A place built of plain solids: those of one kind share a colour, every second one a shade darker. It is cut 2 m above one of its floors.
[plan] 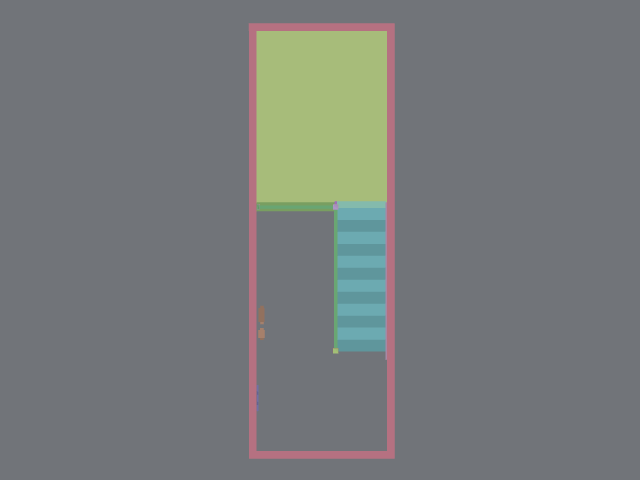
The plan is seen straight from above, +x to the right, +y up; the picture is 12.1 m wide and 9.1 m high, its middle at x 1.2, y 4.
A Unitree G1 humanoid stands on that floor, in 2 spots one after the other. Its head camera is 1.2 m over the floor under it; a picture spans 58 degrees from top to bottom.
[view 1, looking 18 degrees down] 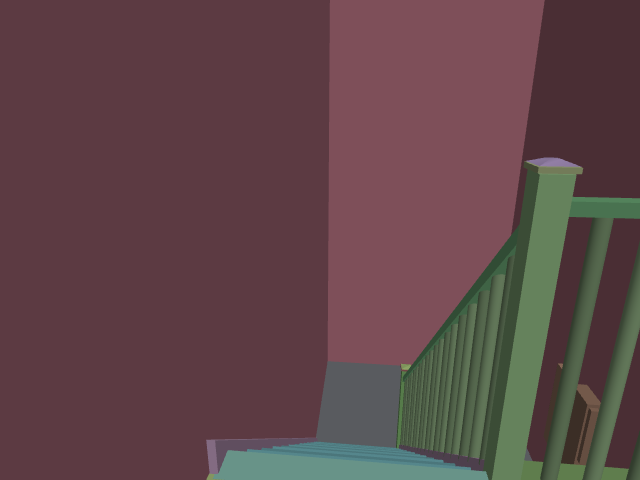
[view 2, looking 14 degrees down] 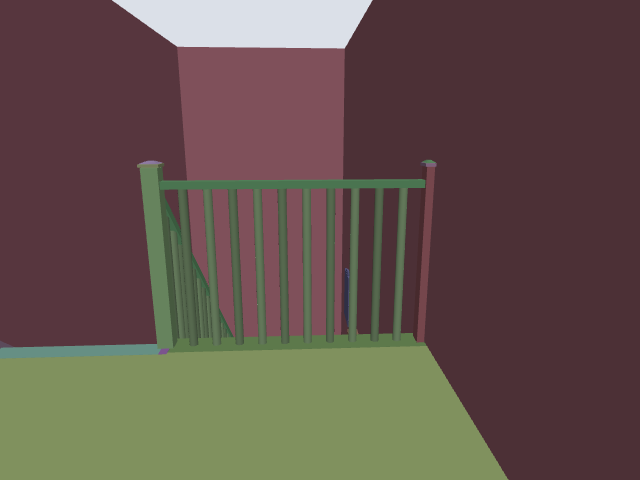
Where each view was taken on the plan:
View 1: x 1.98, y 5.81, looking -84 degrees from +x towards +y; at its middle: wall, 4.95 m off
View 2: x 0.73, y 6.96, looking -93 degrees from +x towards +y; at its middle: wall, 7.19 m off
